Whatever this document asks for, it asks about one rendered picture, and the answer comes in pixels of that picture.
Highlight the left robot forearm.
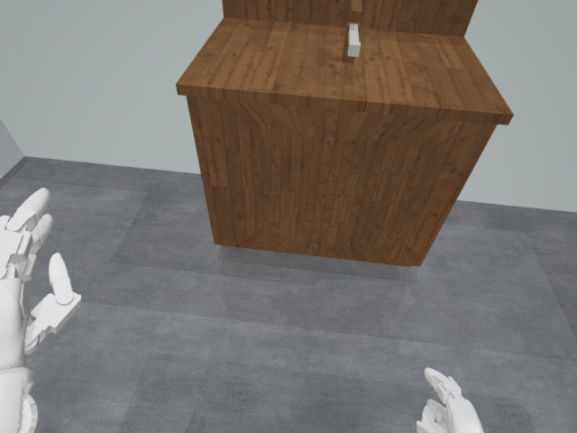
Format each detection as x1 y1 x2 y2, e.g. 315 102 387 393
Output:
0 367 41 433

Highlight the right robot hand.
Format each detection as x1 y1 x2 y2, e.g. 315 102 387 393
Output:
417 367 484 433

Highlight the left robot hand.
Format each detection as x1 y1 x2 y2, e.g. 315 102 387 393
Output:
0 188 81 370

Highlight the counter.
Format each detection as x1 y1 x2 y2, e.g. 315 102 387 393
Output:
176 0 514 267

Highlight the tap lever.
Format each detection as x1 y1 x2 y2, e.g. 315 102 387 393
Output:
348 23 361 57

